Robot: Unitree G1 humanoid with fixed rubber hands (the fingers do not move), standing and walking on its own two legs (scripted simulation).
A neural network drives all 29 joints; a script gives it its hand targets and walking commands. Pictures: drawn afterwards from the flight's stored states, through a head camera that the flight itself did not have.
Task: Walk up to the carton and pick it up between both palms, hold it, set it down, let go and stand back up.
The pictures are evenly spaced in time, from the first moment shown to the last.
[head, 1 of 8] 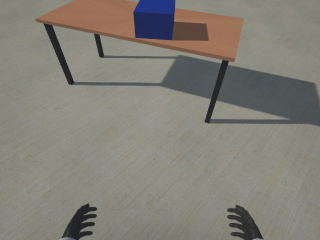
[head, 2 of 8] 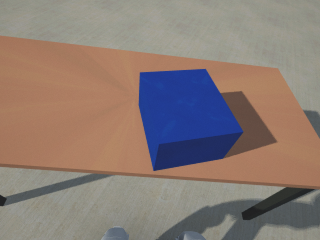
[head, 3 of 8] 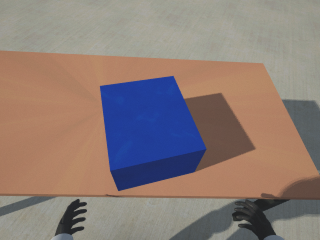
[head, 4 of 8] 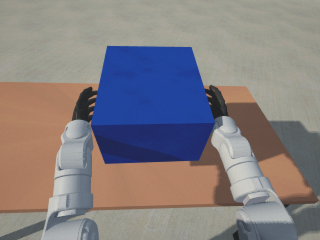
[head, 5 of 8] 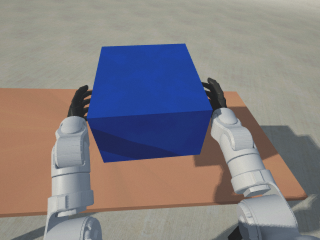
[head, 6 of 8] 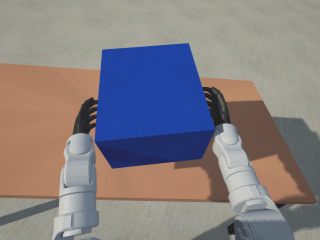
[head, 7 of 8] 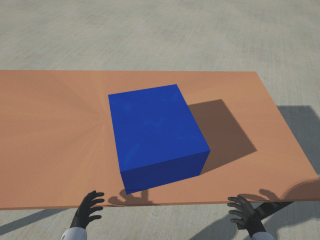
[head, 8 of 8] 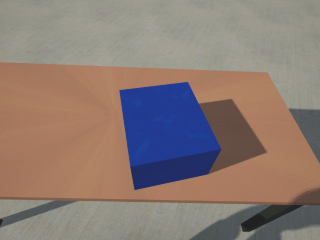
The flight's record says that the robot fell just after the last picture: no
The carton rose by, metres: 0.25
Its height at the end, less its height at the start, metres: +0.00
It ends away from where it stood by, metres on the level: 0.02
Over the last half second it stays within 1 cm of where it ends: yes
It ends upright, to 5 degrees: yes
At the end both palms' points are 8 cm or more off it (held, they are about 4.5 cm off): yes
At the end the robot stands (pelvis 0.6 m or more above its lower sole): yes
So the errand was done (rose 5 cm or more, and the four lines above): yes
